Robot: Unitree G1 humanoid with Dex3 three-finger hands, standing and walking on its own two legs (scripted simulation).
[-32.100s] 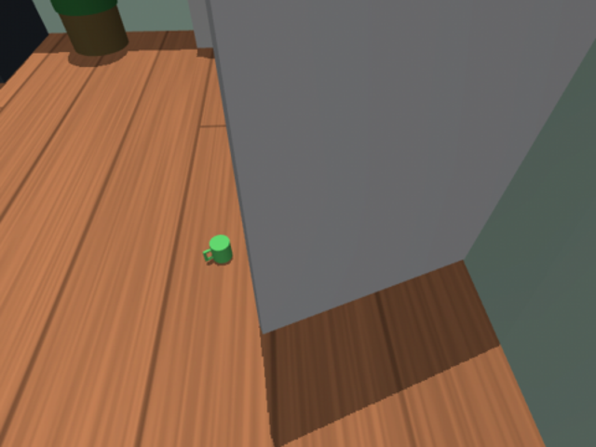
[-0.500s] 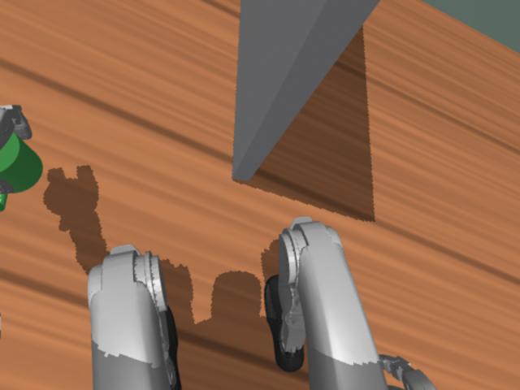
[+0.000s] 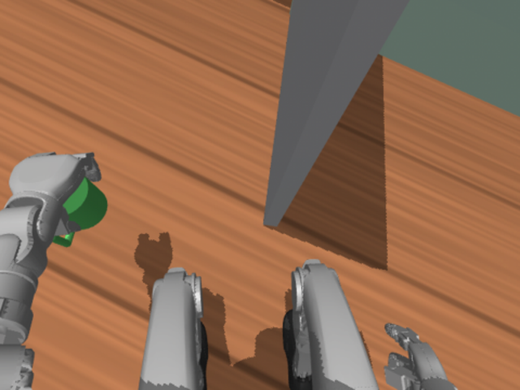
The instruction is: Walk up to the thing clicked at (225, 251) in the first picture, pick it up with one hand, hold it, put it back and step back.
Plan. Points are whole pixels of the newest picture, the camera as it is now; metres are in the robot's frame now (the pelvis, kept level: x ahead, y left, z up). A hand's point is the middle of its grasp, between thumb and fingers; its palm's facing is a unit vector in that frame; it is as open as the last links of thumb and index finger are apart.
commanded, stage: lift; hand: left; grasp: from above
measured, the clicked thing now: (69, 209) +0.40 +0.30 -0.11
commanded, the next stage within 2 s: hold in 0.84 s
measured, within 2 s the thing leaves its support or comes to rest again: neither
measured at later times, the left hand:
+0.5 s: hand (22, 177) +0.37 +0.25 +0.10, palm faces -0.44 -0.09 -0.89, open 10.4 cm
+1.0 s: hand out of the picture +0.38 +0.23 +0.18, palm faces -0.44 -0.08 -0.89, open 10.4 cm
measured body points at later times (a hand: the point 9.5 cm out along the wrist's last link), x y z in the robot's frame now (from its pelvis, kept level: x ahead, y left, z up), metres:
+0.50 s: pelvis +0.04 -0.01 +0.17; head +0.11 +0.00 +0.62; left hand +0.39 +0.25 +0.15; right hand +0.15 -0.27 +0.05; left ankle +0.09 +0.12 -0.46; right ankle +0.10 -0.15 -0.46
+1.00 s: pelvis +0.07 -0.01 +0.24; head +0.11 -0.01 +0.69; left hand +0.40 +0.23 +0.23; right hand +0.17 -0.27 +0.12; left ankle +0.09 +0.12 -0.46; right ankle +0.10 -0.15 -0.46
